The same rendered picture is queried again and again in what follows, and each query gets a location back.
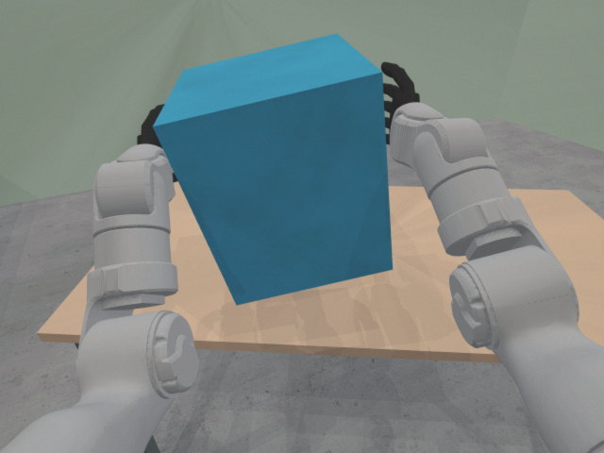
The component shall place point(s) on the right robot upper arm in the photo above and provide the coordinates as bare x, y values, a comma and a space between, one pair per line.
518, 303

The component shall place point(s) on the carton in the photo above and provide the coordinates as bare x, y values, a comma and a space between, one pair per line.
282, 157

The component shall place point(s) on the left robot upper arm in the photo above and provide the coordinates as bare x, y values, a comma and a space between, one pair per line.
129, 370

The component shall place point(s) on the table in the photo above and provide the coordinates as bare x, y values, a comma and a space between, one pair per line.
404, 313

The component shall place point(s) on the left robot hand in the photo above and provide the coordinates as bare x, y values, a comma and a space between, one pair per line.
148, 133

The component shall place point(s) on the right robot hand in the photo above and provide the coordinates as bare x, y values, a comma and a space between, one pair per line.
403, 94

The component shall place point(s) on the robot right forearm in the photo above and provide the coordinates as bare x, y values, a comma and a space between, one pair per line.
478, 217

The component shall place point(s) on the robot left forearm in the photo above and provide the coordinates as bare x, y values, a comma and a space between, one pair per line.
131, 230

